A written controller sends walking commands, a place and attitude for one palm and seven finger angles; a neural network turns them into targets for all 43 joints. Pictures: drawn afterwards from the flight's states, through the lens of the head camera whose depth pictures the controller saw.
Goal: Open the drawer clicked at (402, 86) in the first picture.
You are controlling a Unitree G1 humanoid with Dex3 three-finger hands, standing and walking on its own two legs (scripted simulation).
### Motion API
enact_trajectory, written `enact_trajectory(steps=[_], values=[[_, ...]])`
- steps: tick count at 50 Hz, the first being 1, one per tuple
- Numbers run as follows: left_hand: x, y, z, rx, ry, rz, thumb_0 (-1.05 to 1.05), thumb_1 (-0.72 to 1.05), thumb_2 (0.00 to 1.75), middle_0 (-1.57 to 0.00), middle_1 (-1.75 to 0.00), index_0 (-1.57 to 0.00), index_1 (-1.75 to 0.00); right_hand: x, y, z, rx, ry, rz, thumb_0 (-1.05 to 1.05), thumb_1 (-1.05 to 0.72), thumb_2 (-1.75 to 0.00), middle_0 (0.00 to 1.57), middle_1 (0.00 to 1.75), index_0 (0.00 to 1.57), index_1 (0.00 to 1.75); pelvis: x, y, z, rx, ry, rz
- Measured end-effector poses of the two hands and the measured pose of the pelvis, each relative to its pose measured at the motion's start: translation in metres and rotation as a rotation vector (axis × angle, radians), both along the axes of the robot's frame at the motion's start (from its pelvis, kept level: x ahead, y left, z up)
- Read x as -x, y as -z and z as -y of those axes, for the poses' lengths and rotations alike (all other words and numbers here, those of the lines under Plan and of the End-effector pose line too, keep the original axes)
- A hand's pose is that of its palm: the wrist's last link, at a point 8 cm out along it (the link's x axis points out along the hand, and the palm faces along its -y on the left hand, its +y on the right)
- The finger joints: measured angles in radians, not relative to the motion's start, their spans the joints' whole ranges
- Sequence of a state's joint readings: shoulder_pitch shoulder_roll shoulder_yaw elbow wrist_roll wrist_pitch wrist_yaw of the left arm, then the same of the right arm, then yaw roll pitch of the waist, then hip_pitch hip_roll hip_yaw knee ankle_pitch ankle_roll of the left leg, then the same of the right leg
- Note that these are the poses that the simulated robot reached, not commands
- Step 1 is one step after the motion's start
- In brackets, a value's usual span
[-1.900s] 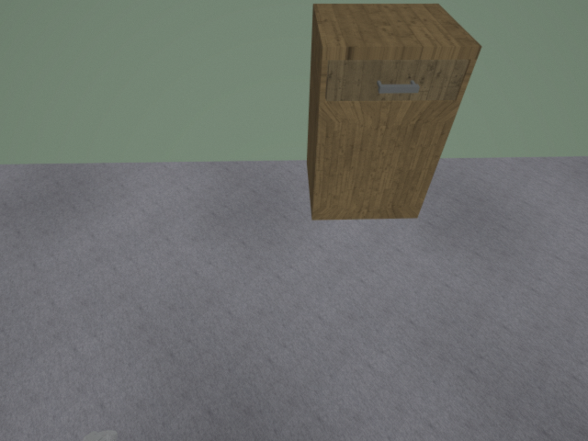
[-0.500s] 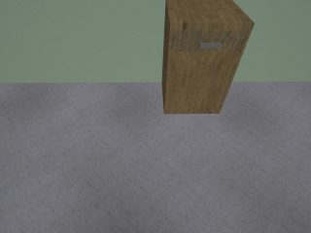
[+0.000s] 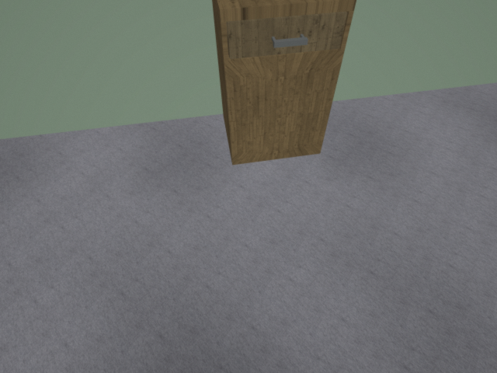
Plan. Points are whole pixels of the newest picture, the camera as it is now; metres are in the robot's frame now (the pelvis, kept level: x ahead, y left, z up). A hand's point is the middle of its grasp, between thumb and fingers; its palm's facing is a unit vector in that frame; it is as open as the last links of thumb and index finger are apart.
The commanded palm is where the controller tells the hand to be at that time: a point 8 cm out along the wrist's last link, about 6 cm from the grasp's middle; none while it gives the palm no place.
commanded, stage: walk to a spot facing it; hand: left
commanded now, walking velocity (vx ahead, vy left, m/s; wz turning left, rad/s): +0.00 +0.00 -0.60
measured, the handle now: (289, 40) +1.26 -0.04 -0.07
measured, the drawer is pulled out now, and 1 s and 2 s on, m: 0.00 0.00 0.00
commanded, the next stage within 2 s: none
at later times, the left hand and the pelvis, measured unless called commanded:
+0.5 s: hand out of the picture +0.07 +0.22 -0.15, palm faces -0.14 -0.96 -0.24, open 7.4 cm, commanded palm none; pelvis -0.02 +0.02 +0.02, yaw -14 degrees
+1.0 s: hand (260, 286) +0.31 +0.01 -0.17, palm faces -0.62 -0.77 -0.15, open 7.4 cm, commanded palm none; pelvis +0.09 -0.05 -0.01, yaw -33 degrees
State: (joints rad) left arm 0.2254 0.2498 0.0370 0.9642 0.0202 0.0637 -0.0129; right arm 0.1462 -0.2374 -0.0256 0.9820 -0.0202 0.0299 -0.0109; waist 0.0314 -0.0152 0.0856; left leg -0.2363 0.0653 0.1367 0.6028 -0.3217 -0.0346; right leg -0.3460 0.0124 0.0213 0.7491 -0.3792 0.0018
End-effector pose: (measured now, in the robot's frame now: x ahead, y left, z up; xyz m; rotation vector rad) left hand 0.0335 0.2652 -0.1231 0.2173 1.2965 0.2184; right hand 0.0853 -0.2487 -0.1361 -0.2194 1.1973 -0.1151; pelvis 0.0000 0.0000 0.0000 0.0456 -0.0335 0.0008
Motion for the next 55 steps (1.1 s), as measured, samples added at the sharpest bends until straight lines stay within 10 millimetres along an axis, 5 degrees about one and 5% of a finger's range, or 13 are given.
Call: enact_trajectory(steps=[4,10,21,26,35,41,48,52,55], values=[[0.003,0.002,0.022,0.003,0.017,0.015,0.01,0.91,0.90,-0.20,-0.30,-0.20,-0.30,0.018,0.014,0.009,-0.026,0.045,-0.038,0.00,-0.91,-0.90,0.21,0.30,0.20,0.30,0.005,0.006,0.011,0.015,0.018,-0.003],[0.010,-0.011,0.040,0.028,0.041,-0.020,0.01,0.91,0.90,-0.20,-0.30,-0.20,-0.30,0.033,-0.003,0.017,-0.027,0.098,-0.044,0.01,-0.91,-0.90,0.20,0.30,0.20,0.30,0.011,-0.011,0.016,0.006,0.072,-0.032],[-0.014,-0.013,0.017,0.030,0.142,0.001,0.01,0.91,0.90,-0.20,-0.30,-0.20,-0.30,0.047,-0.028,0.019,0.037,0.195,0.034,0.00,-0.91,-0.90,0.20,0.30,0.19,0.30,0.018,-0.018,-0.004,0.015,0.194,-0.065],[-0.039,-0.003,-0.008,0.044,0.200,0.022,0.01,0.91,0.90,-0.20,-0.30,-0.20,-0.30,0.059,-0.037,0.004,0.076,0.242,0.096,0.00,-0.91,-0.90,0.20,0.30,0.19,0.30,0.013,-0.013,-0.025,0.042,0.252,-0.081],[-0.129,-0.010,-0.006,0.083,0.362,0.094,0.01,0.91,0.90,-0.19,-0.30,-0.19,-0.30,0.140,-0.046,-0.033,0.083,0.411,-0.046,0.00,-0.91,-0.90,0.20,0.30,0.20,0.30,-0.013,-0.023,-0.032,0.065,0.370,-0.059],[-0.192,-0.003,0.048,0.117,0.507,0.077,0.01,0.92,0.90,-0.19,-0.30,-0.19,-0.30,0.188,-0.037,-0.063,0.021,0.572,-0.189,0.00,-0.91,-0.90,0.20,0.30,0.20,0.30,-0.040,-0.019,-0.014,0.064,0.467,-0.057],[-0.282,0.012,0.173,0.182,0.721,0.113,0.01,0.92,0.90,-0.19,-0.30,-0.19,-0.30,0.229,-0.025,-0.092,-0.105,0.763,-0.411,0.00,-0.91,-0.90,0.20,0.30,0.20,0.30,-0.077,-0.001,0.033,0.058,0.567,-0.066],[-0.320,0.020,0.236,0.206,0.775,0.213,0.01,0.91,0.90,-0.19,-0.30,-0.19,-0.30,0.227,-0.013,-0.080,-0.166,0.834,-0.489,0.00,-0.91,-0.90,0.20,0.30,0.20,0.30,-0.097,0.015,0.070,0.047,0.594,-0.051],[-0.326,0.015,0.251,0.201,0.776,0.200,0.01,0.91,0.90,-0.20,-0.30,-0.19,-0.30,0.192,-0.009,-0.045,-0.141,0.843,-0.416,0.01,-0.91,-0.90,0.20,0.30,0.20,0.30,-0.112,0.007,0.086,0.056,0.613,-0.038]])
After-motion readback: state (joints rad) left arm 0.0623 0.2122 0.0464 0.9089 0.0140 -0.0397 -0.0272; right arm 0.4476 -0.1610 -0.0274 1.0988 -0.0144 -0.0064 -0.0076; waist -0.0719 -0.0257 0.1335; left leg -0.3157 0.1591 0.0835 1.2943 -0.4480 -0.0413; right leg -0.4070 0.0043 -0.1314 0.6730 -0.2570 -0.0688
